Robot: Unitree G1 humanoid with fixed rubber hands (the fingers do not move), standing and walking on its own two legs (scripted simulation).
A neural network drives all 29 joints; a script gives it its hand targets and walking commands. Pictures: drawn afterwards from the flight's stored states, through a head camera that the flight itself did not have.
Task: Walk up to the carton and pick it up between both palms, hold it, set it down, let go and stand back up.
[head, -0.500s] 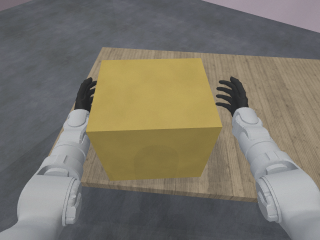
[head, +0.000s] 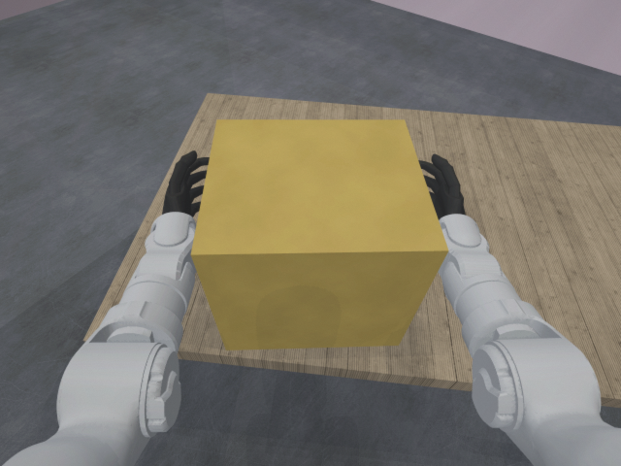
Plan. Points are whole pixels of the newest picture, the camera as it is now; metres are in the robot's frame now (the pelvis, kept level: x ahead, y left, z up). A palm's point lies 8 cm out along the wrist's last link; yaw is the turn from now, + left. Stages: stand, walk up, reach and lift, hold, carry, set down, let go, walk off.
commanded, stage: reach and lift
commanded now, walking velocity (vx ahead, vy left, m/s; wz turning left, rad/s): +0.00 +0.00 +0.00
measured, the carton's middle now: (312, 238) +0.44 +0.02 +0.04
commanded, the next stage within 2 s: none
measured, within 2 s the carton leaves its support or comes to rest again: leaves its support in 1.14 s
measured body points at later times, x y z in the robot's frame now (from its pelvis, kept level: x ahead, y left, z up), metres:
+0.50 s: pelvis +0.01 +0.00 +0.01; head +0.04 +0.01 +0.46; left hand +0.44 +0.19 +0.10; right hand +0.44 -0.16 +0.10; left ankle +0.05 +0.10 -0.73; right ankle -0.02 -0.12 -0.73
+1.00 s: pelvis +0.03 -0.01 +0.01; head +0.05 +0.00 +0.46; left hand +0.44 +0.19 +0.10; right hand +0.45 -0.16 +0.10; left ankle +0.05 +0.10 -0.73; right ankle -0.02 -0.12 -0.73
